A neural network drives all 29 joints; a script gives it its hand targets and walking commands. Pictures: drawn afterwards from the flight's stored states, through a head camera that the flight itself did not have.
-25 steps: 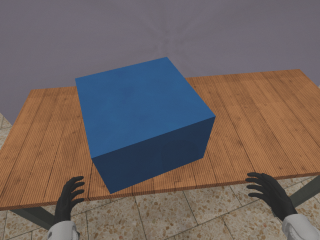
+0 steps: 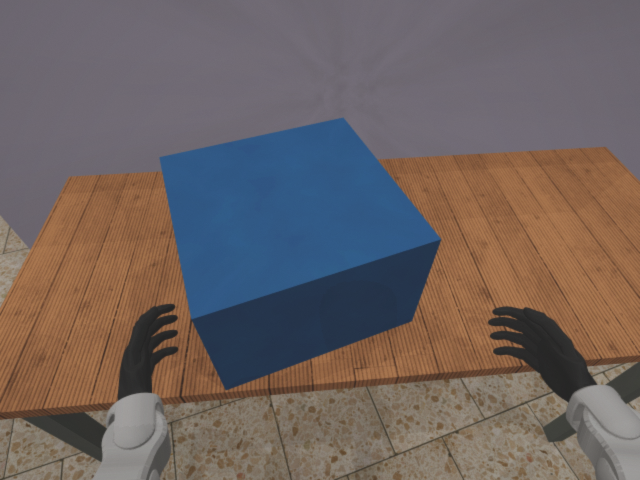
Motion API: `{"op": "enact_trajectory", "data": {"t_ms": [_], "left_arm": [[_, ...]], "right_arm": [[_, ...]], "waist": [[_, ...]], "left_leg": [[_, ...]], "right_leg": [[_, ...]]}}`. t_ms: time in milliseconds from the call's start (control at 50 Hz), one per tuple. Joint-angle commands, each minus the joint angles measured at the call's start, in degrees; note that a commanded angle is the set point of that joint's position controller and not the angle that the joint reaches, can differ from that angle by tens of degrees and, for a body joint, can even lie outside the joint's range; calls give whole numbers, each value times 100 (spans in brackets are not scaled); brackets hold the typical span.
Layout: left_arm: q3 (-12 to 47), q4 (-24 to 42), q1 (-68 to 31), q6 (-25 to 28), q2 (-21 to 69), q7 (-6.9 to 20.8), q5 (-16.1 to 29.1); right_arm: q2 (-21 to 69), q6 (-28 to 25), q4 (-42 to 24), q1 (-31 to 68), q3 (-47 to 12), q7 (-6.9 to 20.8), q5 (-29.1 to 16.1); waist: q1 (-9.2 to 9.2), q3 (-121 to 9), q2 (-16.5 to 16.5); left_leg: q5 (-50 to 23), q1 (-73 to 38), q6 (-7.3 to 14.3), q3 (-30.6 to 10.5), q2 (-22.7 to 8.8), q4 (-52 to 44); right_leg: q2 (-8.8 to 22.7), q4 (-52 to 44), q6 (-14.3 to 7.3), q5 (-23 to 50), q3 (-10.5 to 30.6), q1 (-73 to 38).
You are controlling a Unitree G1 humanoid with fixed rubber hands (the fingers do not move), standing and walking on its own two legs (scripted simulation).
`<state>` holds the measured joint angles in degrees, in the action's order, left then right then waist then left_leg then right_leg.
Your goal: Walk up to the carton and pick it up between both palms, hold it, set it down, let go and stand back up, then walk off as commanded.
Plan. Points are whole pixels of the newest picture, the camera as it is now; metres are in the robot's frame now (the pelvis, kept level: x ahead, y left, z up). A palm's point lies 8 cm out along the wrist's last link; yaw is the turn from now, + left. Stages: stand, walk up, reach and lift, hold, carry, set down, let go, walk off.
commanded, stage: reach and lift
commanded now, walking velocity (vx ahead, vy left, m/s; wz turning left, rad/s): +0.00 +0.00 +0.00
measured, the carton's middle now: (289, 241) +0.45 +0.05 +0.02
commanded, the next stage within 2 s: none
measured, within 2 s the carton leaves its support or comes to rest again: neither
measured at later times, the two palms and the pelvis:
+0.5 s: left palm (126, 327) +0.28 +0.22 +0.07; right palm (536, 300) +0.31 -0.26 +0.07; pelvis +0.00 +0.01 +0.01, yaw +0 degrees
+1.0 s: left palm (112, 270) +0.32 +0.23 +0.12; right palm (498, 236) +0.39 -0.23 +0.10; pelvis +0.00 +0.00 +0.01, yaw +0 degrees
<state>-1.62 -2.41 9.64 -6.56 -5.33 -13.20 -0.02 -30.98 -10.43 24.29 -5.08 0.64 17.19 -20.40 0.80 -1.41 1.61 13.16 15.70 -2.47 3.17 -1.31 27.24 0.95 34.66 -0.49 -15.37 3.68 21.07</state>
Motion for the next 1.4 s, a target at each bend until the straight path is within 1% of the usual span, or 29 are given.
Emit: {"op": "enact_trajectory", "data": {"t_ms": [0,40,100,280,340,420,480,540,600,620,640,720,740,780,840,880,900,920,1020,1040,1060,1140,1180,1260,1280,1320,1340,1360,1380], "left_arm": [[-787,1814,-954,-198,-682,-103,674],[-925,1859,-1107,-301,-727,-132,635],[-840,1847,-1101,-465,-628,-100,698],[-1090,2126,-1927,-806,-913,-80,769],[-1169,1853,-2060,-964,-880,-56,759],[-1082,1853,-2330,-1175,-856,-31,861],[-1187,1602,-2624,-1382,-930,-6,874],[-1214,1574,-2671,-1553,-944,14,905],[-1310,1538,-3072,-1694,-1074,11,859],[-1314,1527,-3205,-1753,-1073,35,916],[-1296,1527,-3338,-1816,-1144,25,945],[-1284,1163,-3804,-2014,-1180,4,1035],[-1324,972,-3815,-2057,-1190,14,1063],[-1395,800,-3893,-2168,-1253,64,1118],[-1402,677,-4408,-2295,-1389,27,1051],[-1336,606,-4413,-2386,-1312,48,1132],[-1469,435,-4417,-2432,-1342,73,1150],[-1420,348,-4442,-2476,-1355,110,1199],[-1513,588,-4643,-2648,-1390,128,1061],[-1564,437,-4593,-2711,-1392,145,1082],[-1517,668,-4692,-2725,-1376,166,1077],[-1551,811,-5023,-2733,-1551,134,1085],[-1601,536,-5192,-2762,-1535,132,1123],[-1626,67,-5525,-2827,-1634,185,1164],[-1571,-33,-5444,-2838,-1556,190,1172],[-1725,-254,-5563,-2870,-1697,157,1113],[-1635,-172,-5666,-2859,-1604,173,1089],[-1687,-234,-5702,-2857,-1589,192,1094],[-1664,-157,-5553,-2870,-1544,217,1045]], "right_arm": [[-2123,82,-1137,1559,578,-58,-806],[-2134,155,-1058,1685,499,-65,-891],[-2230,272,-976,1705,583,-54,-882],[-2238,558,-992,2489,538,-171,-971],[-2180,731,-907,2695,431,-199,-984],[-2290,910,-778,2995,523,-193,-1028],[-2249,1102,-669,3428,449,-222,-1009],[-2316,1251,-458,3544,471,-232,-940],[-2264,1401,-455,3986,379,-242,-1028],[-2306,1448,-372,4056,462,-268,-985],[-2260,1514,-311,4182,449,-270,-988],[-2236,1716,-184,4815,357,-267,-982],[-2109,1777,-92,4874,221,-276,-995],[-2039,1864,-219,5046,259,-344,-902],[-2142,1963,96,5432,331,-340,-861],[-2050,2036,199,5483,234,-341,-854],[-2059,2038,133,5621,233,-372,-787],[-2096,2074,222,5677,243,-409,-759],[-2133,2151,394,5940,272,-416,-736],[-2165,2188,413,5993,174,-418,-718],[-2152,2190,422,6050,164,-435,-729],[-2191,2212,258,6369,148,-462,-755],[-2155,2226,330,6584,81,-481,-740],[-2062,2299,329,7038,-41,-525,-753],[-2062,2343,537,6927,-19,-543,-730],[-2123,2349,582,7131,-12,-528,-711],[-2057,2365,768,7145,35,-566,-661],[-2071,2348,647,7262,-1,-591,-636],[-2080,2362,718,7117,7,-596,-623]], "waist": [[664,-1065,617],[763,-1073,568],[655,-1185,554],[708,-1534,358],[863,-1451,379],[731,-1638,207],[862,-1566,345],[826,-1656,347],[919,-1761,242],[839,-1757,358],[824,-1851,220],[967,-1636,346],[1104,-1676,423],[1091,-1825,560],[1052,-1797,332],[1058,-1971,299],[1121,-2018,487],[1059,-1988,502],[1034,-2265,223],[1094,-2276,348],[1038,-2348,318],[1143,-2633,189],[1210,-2672,362],[1286,-2731,370],[1198,-2651,320],[1325,-2782,451],[1202,-2710,315],[1271,-2945,375],[1161,-2919,329]], "left_leg": [[-495,-432,87,79,255,-616],[-646,-479,98,84,256,-645],[-951,-713,56,1,222,-638],[-1500,-778,-21,79,284,-607],[-1411,-715,23,98,272,-658],[-1541,-890,-45,66,259,-684],[-1338,-736,17,94,240,-750],[-1679,-876,8,83,252,-742],[-1506,-730,-7,89,237,-771],[-1441,-690,15,114,252,-783],[-1420,-716,5,109,254,-804],[-965,-380,54,90,220,-873],[-1039,-239,90,145,228,-864],[-1093,-179,117,175,238,-839],[-831,-98,58,119,224,-938],[-986,-160,63,143,218,-906],[-1160,-64,87,210,252,-866],[-1315,-35,78,163,239,-856],[-1783,-327,-56,137,207,-825],[-1893,-255,-37,149,215,-841],[-2117,-338,-73,155,211,-797],[-2228,-392,-116,121,195,-757],[-2220,-269,-96,180,203,-730],[-2062,-15,-64,231,216,-751],[-2175,-16,-106,187,196,-761],[-2037,151,-74,216,204,-796],[-2125,59,-125,198,179,-770],[-2318,31,-124,222,186,-734],[-2504,-14,-156,190,193,-725]], "right_leg": [[-503,-1474,-385,691,-22,-1014],[-516,-1477,-394,736,-40,-1027],[-617,-1500,-463,1016,-147,-1029],[-619,-1527,-457,1405,-142,-1319],[-614,-1571,-458,1295,-101,-1333],[-655,-1588,-507,1353,-220,-1324],[-648,-1620,-483,1201,-178,-1311],[-665,-1626,-487,1504,-184,-1382],[-659,-1613,-480,1332,-190,-1451],[-669,-1620,-434,1364,-171,-1466],[-649,-1605,-457,1317,-174,-1451],[-621,-1609,-450,937,-167,-1370],[-601,-1616,-406,976,-114,-1444],[-595,-1575,-351,1118,-101,-1666],[-593,-1564,-376,840,-189,-1540],[-571,-1560,-353,1009,-177,-1615],[-587,-1545,-310,1216,-151,-1767],[-600,-1504,-297,1403,-166,-1856],[-663,-1520,-321,1642,-270,-1873],[-683,-1521,-316,1778,-275,-1943],[-702,-1479,-301,2044,-282,-2041],[-703,-1492,-315,2014,-301,-1984],[-709,-1461,-277,2080,-267,-1991],[-675,-1406,-246,2135,-251,-2068],[-674,-1415,-249,2212,-277,-2142],[-678,-1420,-250,2133,-251,-2161],[-672,-1413,-241,2188,-278,-2112],[-691,-1386,-227,2420,-263,-2197],[-687,-1368,-223,2660,-270,-2303]]}}
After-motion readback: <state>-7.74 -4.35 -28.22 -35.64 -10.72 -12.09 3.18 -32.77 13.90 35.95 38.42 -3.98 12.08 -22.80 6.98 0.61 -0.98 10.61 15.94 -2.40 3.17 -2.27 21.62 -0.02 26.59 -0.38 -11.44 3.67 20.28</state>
